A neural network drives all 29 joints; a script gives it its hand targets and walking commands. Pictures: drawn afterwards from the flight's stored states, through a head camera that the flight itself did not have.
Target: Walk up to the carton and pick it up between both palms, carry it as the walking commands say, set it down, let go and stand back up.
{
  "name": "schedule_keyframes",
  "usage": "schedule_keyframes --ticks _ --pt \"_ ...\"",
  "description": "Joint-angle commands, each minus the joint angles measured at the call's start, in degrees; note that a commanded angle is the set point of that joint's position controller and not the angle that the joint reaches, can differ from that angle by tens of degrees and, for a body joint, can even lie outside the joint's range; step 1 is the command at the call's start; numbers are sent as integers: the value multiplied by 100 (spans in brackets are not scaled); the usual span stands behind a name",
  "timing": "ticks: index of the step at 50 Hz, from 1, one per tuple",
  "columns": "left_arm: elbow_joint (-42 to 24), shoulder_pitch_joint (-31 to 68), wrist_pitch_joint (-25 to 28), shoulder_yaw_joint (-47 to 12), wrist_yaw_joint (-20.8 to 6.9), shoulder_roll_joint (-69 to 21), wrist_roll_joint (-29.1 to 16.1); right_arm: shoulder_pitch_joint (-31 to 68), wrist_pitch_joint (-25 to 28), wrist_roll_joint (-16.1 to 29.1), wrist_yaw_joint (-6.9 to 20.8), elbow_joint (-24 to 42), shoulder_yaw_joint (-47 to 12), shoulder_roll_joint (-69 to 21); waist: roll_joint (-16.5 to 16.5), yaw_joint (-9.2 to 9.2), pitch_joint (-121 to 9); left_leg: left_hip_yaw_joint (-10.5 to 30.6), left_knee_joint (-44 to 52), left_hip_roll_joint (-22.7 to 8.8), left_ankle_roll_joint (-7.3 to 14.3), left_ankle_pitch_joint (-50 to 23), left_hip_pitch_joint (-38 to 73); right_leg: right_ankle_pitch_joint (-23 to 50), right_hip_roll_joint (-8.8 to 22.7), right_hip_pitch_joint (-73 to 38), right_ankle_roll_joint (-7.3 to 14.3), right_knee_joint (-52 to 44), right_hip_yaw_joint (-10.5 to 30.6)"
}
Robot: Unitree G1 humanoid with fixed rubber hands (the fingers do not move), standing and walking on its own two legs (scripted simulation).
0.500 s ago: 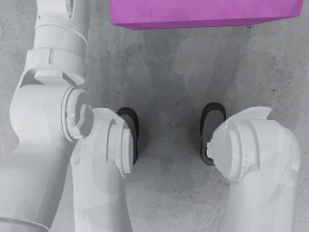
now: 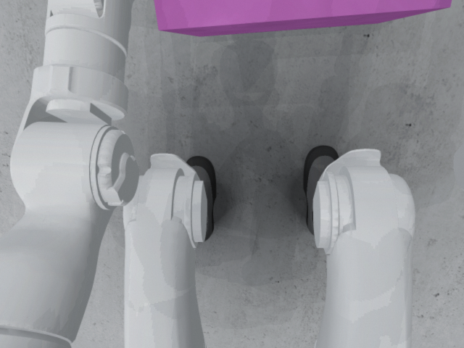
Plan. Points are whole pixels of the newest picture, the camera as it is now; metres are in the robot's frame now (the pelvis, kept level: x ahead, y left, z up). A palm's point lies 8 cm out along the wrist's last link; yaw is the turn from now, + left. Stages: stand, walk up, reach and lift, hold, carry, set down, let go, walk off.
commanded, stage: reach and lift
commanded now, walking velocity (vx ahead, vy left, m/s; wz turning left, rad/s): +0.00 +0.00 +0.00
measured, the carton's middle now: out of the picture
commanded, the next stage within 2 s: none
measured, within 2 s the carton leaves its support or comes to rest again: neither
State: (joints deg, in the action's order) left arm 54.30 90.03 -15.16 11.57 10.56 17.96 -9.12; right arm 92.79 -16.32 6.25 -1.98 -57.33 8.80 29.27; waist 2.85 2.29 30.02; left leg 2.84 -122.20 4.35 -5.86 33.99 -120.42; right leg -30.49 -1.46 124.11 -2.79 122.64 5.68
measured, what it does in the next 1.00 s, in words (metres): rises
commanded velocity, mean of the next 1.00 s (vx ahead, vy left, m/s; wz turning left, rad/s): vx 0.00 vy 0.00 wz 0.00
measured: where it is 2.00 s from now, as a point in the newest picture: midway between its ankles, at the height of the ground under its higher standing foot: (258, 209)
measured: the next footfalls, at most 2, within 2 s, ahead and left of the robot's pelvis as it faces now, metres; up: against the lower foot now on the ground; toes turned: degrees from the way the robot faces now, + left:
none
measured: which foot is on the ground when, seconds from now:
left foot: down 0.00-1.00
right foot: down 0.00-1.00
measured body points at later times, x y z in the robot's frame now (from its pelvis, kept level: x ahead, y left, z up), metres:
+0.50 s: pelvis +0.00 -0.01 +0.04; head +0.38 -0.06 +0.26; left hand +0.58 +0.12 -0.11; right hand +0.58 -0.25 -0.12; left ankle +0.12 +0.14 -0.36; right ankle +0.13 -0.13 -0.36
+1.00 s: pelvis -0.02 +0.00 +0.08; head +0.35 -0.05 +0.32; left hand +0.56 +0.13 -0.05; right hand +0.56 -0.24 -0.06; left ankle +0.12 +0.14 -0.36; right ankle +0.13 -0.13 -0.36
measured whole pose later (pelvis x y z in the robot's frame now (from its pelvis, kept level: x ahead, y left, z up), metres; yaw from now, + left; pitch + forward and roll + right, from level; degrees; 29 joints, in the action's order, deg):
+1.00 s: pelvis -0.02 +0.00 +0.08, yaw -2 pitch +28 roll +4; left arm 39.1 80.8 -23.3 19.9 12.3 13.0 -1.9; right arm 88.9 -22.6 2.2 -7.4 -48.9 13.1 22.8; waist 1.6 1.0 30.1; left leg 3.0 -107.2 4.6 -5.7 30.1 -105.7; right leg -26.4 -3.4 109.7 -2.9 108.0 6.6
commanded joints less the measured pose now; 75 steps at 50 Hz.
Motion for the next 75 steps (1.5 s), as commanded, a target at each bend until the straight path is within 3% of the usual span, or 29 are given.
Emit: schedule_keyframes --ticks 1,4,5,7,9,13,15,16,20,21,26,30,31,33,34,35,41,43,44,45,48,53,54,55,59,66,68,74,75 --pt "-1561 4212 114 -1427 -1736 -4605 -387 3615 75 604 1791 1174 -1486 -5248 -619 -5 -9497 -970 950 198 513 -1504 2863 1498 -113 -3775 227 -923 -1078" --pt "-2068 4508 123 -1567 -1755 -4616 -470 3434 9 632 1801 1548 -1522 -5509 -604 -147 -10425 -1028 947 198 460 -1864 3146 2057 -189 -4290 267 -865 -1060" --pt "-1736 4254 84 -1386 -1763 -4487 -243 3496 10 697 1802 1295 -1591 -5746 -611 -530 -10119 -1116 992 210 481 -1794 2854 1993 -191 -4184 185 -971 -981" --pt "-2252 4201 82 -1610 -1791 -4711 -499 3284 -13 643 1791 1734 -1667 -5826 -856 -201 -11143 -1027 946 242 465 -2306 3266 2613 -217 -4971 191 -883 -1008" --pt "-2527 4313 119 -1653 -1796 -4675 -398 3323 7 808 1795 1833 -1875 -5928 -825 -370 -11445 -1145 901 255 487 -2362 3052 2865 -258 -5077 192 -954 -930" --pt "-2729 4331 46 -1728 -1957 -4659 -326 2638 -77 379 1710 1575 -1559 -5884 -898 -27 -11087 -997 1140 254 467 -2131 2887 2660 -301 -4955 174 -1093 -949" --pt "-2230 3799 -38 -1594 -1990 -4745 -117 3009 -53 602 1694 1722 -1797 -6038 -618 -450 -11173 -1109 1175 229 535 -2005 2885 2425 -261 -4943 151 -1094 -873" --pt "-2614 3862 -46 -1651 -1995 -4813 -277 3145 -136 386 1669 2050 -1899 -6089 -997 -278 -11800 -1067 1251 309 520 -2170 3161 2669 -254 -5613 136 -1139 -924" --pt "-2713 4236 -86 -1874 -2036 -4741 -321 3389 -154 640 1678 1994 -1975 -6093 -612 -493 -12026 -1067 1413 268 484 -2264 3473 2612 -285 -5233 151 -1260 -911" --pt "-2774 4504 -107 -1981 -2033 -4777 -449 3319 -187 542 1650 1975 -1931 -5965 -618 -162 -12032 -1119 1357 235 470 -1985 3263 2462 -291 -5473 197 -1375 -891" --pt "-2773 4314 -134 -1979 -2063 -4976 -515 3226 -211 455 1617 2040 -1879 -6152 -844 -56 -12297 -1028 1620 328 484 -2033 3371 2567 -292 -5693 204 -1451 -996" --pt "-2274 3885 -217 -1703 -2078 -4963 -148 2977 -288 358 1797 1379 -1666 -6312 -712 -400 -11454 -1090 1717 278 462 -1739 3317 1999 -291 -4962 218 -1643 -976" --pt "-2276 3981 -185 -1756 -2102 -5148 -154 2757 -314 258 1889 1126 -1523 -6408 -720 -134 -11304 -1042 1826 253 432 -1505 3390 1720 -328 -4597 217 -1668 -1167" --pt "-2105 3709 -263 -1390 -2149 -4908 47 2958 -372 255 1905 1209 -1498 -6552 -830 -542 -11260 -1067 1982 287 539 -1412 3286 1467 -316 -4668 160 -1836 -1043" --pt "-2734 4092 -246 -1710 -2121 -5204 -242 2867 -392 277 1947 1395 -1538 -6539 -820 -144 -11845 -936 2053 333 473 -1804 3865 1810 -341 -4757 207 -1821 -1147" --pt "-2519 3961 -239 -1584 -2144 -5178 -124 3151 -304 519 1928 1575 -1703 -6542 -567 -422 -12142 -1091 1907 299 465 -2009 3920 2042 -287 -5030 178 -1841 -1039" --pt "-2962 4358 -340 -1968 -2167 -5395 -298 2994 -413 385 1918 1518 -1617 -6565 -562 -57 -12952 -976 2177 308 417 -1795 4385 1856 -347 -5166 214 -2036 -1136" --pt "-2819 4126 -405 -1924 -2175 -5242 -182 3485 -389 703 1841 2090 -1997 -6636 -509 -501 -13108 -1066 2187 288 495 -1856 4324 1924 -327 -5595 129 -2149 -966" --pt "-2517 4050 -474 -1961 -2202 -5627 -212 3716 -356 536 1843 2091 -1894 -6375 -557 -212 -13037 -988 2181 313 473 -1645 4303 1702 -343 -5375 205 -2161 -1046" --pt "-2977 4194 -423 -1843 -2178 -5370 -174 3513 -416 732 1806 2281 -2062 -6813 -651 -441 -13453 -1069 2218 316 527 -2069 4555 2117 -340 -5905 128 -2199 -997" --pt "-3226 4546 -376 -1922 -2264 -5338 -369 3001 -494 452 1770 1759 -1686 -6802 -753 -32 -13307 -1043 2335 323 497 -1714 4067 2153 -400 -6167 194 -2230 -1021" --pt "-2546 3875 -500 -1942 -2347 -5607 -128 2853 -415 283 1816 1621 -1510 -6658 -512 -14 -12671 -991 2579 301 420 -1629 4147 1847 -432 -5604 192 -2431 -1196" --pt "-2740 3920 -497 -2068 -2376 -5741 -196 2876 -437 372 1792 1875 -1851 -6879 -538 -224 -13062 -1124 2556 304 414 -1717 4238 1943 -411 -6089 192 -2561 -991" --pt "-3089 4180 -517 -2035 -2370 -5726 -358 2903 -536 362 1838 1956 -1798 -6938 -689 6 -13522 -933 2669 345 473 -1808 4606 1987 -415 -6260 202 -2565 -1074" --pt "-2319 3590 -595 -1553 -2404 -5710 100 3028 -567 401 1902 1828 -1741 -7082 -637 -509 -12826 -1072 2775 317 536 -1542 4071 1668 -451 -5905 160 -2739 -962" --pt "-3415 3939 -590 -2037 -2382 -5429 -82 2760 -616 687 1833 2124 -2174 -7270 -476 -723 -13850 -1051 3106 378 506 -1999 4632 2190 -506 -6850 68 -2896 -872" --pt "-3494 3962 -609 -2233 -2432 -5833 -268 2785 -574 572 1804 2532 -2217 -7269 -671 -327 -14151 -962 3172 391 508 -1994 4876 2177 -528 -7010 87 -2995 -992" --pt "-3430 3947 -611 -2208 -2490 -5693 -250 2773 -632 499 1804 2276 -2209 -7489 -595 -597 -13908 -975 3363 363 564 -1763 5030 1879 -523 -7010 117 -3179 -843" --pt "-3136 3816 -683 -2273 -2506 -6057 -262 2712 -605 386 1791 2399 -2034 -7203 -509 -267 -14023 -929 3427 413 473 -1827 5105 1939 -550 -6985 168 -3215 -1018"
